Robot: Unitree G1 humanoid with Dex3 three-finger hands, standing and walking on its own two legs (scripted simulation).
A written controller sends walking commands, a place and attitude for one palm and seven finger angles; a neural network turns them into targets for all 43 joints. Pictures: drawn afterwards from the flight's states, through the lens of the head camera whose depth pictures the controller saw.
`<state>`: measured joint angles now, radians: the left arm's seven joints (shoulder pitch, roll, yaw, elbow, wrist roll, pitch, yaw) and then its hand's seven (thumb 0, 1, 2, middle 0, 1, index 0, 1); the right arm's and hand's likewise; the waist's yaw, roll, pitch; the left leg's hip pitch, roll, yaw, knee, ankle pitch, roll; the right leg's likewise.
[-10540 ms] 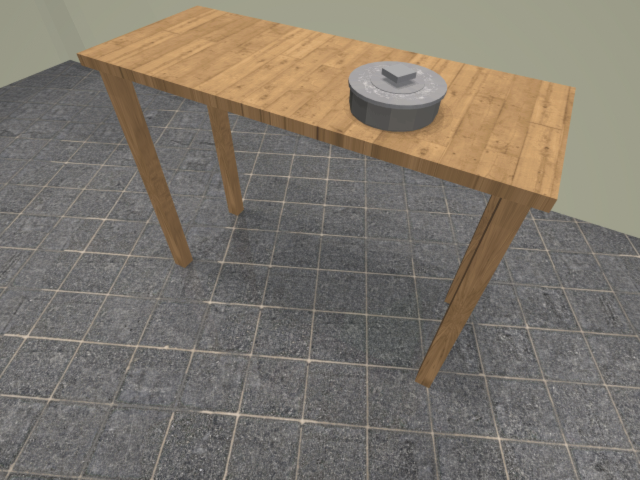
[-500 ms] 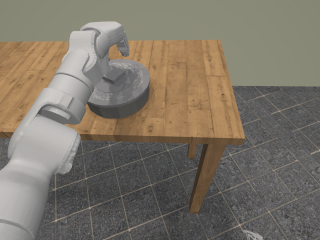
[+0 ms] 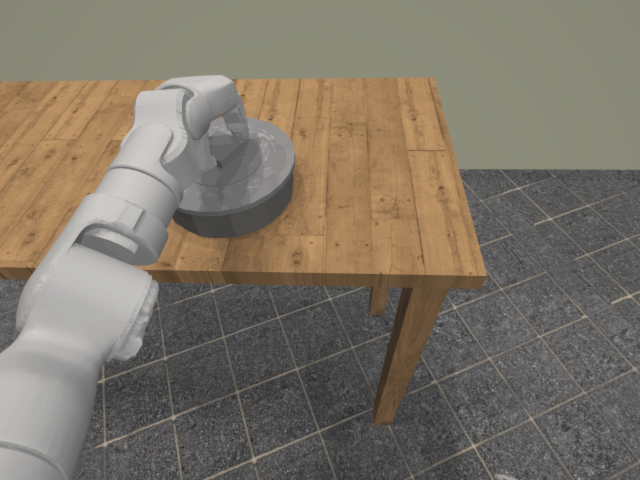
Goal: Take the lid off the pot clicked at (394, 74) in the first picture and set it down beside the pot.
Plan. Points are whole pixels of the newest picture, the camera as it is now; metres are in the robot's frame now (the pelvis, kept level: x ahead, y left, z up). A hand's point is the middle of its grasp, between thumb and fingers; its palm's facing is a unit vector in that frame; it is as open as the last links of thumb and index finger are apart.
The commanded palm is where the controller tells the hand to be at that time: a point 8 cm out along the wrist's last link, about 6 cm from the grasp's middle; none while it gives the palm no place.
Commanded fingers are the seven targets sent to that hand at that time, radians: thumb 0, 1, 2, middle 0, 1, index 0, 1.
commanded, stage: lower the open fingers around the knob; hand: left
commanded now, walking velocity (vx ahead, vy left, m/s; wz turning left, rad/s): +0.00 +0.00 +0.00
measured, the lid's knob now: (219, 148) +0.50 +0.13 +0.15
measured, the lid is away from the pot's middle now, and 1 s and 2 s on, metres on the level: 0.00 0.00 0.00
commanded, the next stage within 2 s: close the fingers and squeeze the knob in 0.62 s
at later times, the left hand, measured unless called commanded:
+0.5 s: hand (209, 146) +0.47 +0.13 +0.18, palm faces -0.34 -0.01 -0.94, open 10.0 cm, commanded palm +0.46 +0.13 +0.23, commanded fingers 0.00 -0.39 1.69 -0.88 -0.08 -0.88 -0.08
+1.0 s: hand (213, 149) +0.47 +0.13 +0.17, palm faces -0.34 -0.02 -0.94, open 9.9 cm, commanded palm +0.46 +0.13 +0.23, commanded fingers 0.00 -0.01 1.07 -0.58 -0.81 -0.58 -0.81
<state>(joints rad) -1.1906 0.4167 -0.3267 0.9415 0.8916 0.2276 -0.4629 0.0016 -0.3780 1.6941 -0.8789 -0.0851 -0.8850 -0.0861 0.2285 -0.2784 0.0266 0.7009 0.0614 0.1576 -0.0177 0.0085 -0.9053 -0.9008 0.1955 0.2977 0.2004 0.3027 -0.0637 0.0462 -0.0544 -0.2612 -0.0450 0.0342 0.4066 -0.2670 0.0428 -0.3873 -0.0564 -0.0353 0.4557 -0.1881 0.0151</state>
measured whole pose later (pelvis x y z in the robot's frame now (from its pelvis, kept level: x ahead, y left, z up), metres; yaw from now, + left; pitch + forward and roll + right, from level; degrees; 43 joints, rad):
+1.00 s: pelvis +0.00 +0.00 +0.00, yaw +0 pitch +7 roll +1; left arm -1.17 0.40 -0.33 0.93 0.88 0.23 -0.44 0.00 -0.14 1.19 -0.59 -0.57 -0.63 -0.58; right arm 0.22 -0.27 0.03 0.70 0.06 0.18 -0.02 0.01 -0.91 -0.90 0.20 0.30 0.20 0.30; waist -0.06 0.05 -0.06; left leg -0.27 -0.04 0.03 0.43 -0.28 0.04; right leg -0.39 -0.05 -0.04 0.47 -0.20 0.01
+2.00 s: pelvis +0.00 +0.00 +0.00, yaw +0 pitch +7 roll +1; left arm -1.21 0.40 -0.34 1.00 0.89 0.21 -0.45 0.01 0.09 0.93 -0.64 -0.96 -0.60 -0.93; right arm 0.23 -0.27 0.04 0.72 0.06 0.17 -0.03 0.01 -0.90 -0.90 0.20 0.30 0.20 0.30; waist -0.07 0.04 -0.06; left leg -0.28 -0.05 0.03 0.43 -0.27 0.04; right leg -0.40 -0.06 -0.03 0.47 -0.19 0.02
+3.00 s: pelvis +0.00 +0.00 +0.00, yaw +1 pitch +6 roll +1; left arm -1.24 0.39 -0.34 0.90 0.88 0.24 -0.50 -0.04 0.09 0.94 -0.71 -0.98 -0.62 -0.91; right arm 0.19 -0.26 0.04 0.72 0.05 0.12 -0.02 0.01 -0.90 -0.90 0.20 0.30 0.20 0.30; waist -0.04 0.06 -0.06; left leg -0.23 -0.05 0.01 0.37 -0.25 0.04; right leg -0.35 -0.06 -0.05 0.43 -0.18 0.02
